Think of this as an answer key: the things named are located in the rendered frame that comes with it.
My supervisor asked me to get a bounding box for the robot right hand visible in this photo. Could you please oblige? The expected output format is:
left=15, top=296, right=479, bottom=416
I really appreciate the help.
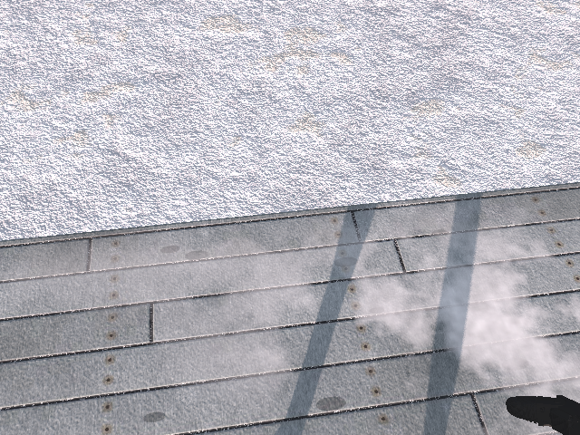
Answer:
left=506, top=395, right=580, bottom=435

